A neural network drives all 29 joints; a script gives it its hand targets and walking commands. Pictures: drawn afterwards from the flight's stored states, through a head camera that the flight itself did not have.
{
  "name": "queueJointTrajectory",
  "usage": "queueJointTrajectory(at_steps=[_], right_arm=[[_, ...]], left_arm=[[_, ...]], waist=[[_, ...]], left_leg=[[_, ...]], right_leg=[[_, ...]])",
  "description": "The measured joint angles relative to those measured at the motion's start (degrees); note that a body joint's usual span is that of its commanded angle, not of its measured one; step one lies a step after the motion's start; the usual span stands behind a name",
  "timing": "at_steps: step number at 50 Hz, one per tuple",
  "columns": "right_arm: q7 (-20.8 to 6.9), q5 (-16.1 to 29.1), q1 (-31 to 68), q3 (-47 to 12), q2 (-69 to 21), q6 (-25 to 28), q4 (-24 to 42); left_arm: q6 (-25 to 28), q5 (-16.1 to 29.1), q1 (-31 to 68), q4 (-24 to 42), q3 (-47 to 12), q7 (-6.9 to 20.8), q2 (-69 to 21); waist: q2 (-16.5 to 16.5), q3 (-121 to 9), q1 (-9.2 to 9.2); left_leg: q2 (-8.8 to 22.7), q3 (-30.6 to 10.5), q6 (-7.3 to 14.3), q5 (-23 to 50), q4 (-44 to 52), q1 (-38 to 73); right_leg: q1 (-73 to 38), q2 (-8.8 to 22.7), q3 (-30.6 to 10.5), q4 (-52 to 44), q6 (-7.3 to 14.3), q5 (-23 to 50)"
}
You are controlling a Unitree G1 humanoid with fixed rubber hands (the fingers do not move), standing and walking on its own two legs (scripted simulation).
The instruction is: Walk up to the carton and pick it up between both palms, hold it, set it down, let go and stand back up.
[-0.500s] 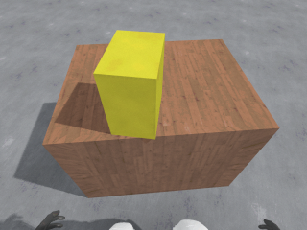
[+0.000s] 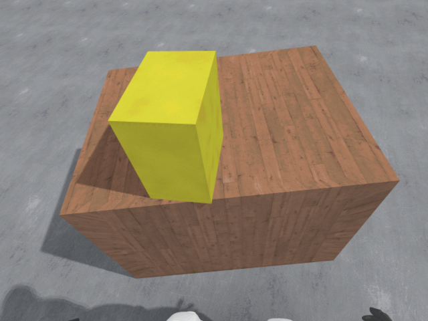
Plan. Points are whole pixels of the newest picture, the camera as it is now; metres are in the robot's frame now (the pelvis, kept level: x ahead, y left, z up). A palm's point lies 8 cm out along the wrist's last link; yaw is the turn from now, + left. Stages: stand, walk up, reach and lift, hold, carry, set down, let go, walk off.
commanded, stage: walk up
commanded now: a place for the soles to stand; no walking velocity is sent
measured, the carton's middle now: (180, 130) +0.53 +0.10 +0.02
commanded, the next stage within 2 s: none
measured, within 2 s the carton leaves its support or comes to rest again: neither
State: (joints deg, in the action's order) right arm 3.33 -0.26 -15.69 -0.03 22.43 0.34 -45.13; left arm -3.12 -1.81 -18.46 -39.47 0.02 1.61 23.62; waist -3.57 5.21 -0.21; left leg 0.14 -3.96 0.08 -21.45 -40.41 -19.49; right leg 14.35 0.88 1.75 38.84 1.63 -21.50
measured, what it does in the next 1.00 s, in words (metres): steps on the spot: left foot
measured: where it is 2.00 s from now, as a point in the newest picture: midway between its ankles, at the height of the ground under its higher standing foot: outside the picture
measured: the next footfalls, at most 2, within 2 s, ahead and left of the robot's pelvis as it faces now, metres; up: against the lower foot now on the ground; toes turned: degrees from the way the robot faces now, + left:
left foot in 0.02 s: +0.09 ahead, +0.16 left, +0.00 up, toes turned -3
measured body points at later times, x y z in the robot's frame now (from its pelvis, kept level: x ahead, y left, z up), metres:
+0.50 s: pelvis +0.00 +0.01 +0.00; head +0.02 +0.01 +0.45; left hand +0.11 +0.32 -0.10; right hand +0.09 -0.31 -0.11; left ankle +0.05 +0.16 -0.72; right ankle +0.00 -0.10 -0.72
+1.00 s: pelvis +0.00 +0.01 +0.00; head +0.02 +0.02 +0.45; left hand +0.10 +0.33 -0.11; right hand +0.09 -0.30 -0.10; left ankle +0.05 +0.16 -0.72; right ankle +0.00 -0.10 -0.72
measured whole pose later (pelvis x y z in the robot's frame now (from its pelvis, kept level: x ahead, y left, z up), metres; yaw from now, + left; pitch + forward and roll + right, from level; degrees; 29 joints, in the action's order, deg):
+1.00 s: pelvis +0.00 +0.01 +0.00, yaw +0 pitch -4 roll +1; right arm 2.5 0.1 -15.7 0.0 22.5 0.8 -45.2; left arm -2.6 -0.8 -10.9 -47.4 0.0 1.6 24.0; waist 0.9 5.4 -0.3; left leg -0.3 -3.9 -1.4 -15.0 -35.8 -17.4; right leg 13.3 1.4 1.9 38.3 0.4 -21.6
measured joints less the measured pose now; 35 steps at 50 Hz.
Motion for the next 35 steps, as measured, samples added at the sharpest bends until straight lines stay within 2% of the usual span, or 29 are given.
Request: queueJointTrajectory(at_steps=[2, 4, 7, 9, 12, 35], right_arm=[[-0.09, 0.0, 0.03, -0.01, -0.03, 0.49, -0.05], [-0.32, 0.0, 0.05, 0.0, -0.04, 0.46, -0.12], [-0.4, 0.0, 0.04, 0.01, -0.03, 0.65, -0.1], [-0.48, 0.0, 0.03, 0.0, -0.03, 0.53, -0.12], [-0.59, 0.18, 0.04, 0.01, 0.03, -0.23, -0.13], [-0.74, 0.32, 0.03, 0.01, 0.11, 0.16, -0.12]], left_arm=[[-0.01, 0.52, 0.91, 0.28, 0.01, -0.02, 0.0], [-0.08, 0.9, 2.06, 0.12, 0.01, -0.02, 0.02], [-0.17, 0.96, 3.55, 0.13, 0.01, -0.09, 0.21], [-0.14, 0.96, 4.2, 0.09, 0.0, -0.09, 0.21], [0.43, 0.96, 4.22, -0.76, 0.01, -0.09, 0.2], [0.5, 0.96, 6.77, -6.65, 0.01, -0.09, 0.36]], waist=[[0.12, 0.23, -0.11], [1.2, -0.08, -0.12], [3.31, -0.48, -0.11], [4.64, -0.37, -0.12], [5.58, -0.61, -0.12], [3.42, -0.04, -0.12]], left_leg=[[-0.11, 0.09, -0.32, 8.13, 4.74, 1.88], [-0.41, 0.11, -1.23, 7.35, 3.49, 1.66], [-0.4, 0.08, -1.27, 5.62, 3.29, 1.59], [-0.36, 0.06, -1.27, 5.65, 3.41, 1.6], [-0.17, 0.06, -1.27, 5.65, 3.42, 1.6], [-0.28, 0.04, -1.43, 5.83, 3.24, 1.67]], right_leg=[[-0.09, 0.19, 0.1, 1.67, -0.52, -1.15], [-0.18, 0.54, 0.09, 2.36, -0.82, -1.98], [0.0, 0.53, 0.11, 2.54, -0.83, -3.0], [0.08, 0.48, 0.11, 2.21, -0.7, -0.83], [-0.04, 0.25, 0.1, 1.99, -0.21, -1.41], [-0.84, 0.41, 0.11, 0.54, -1.18, -0.51]])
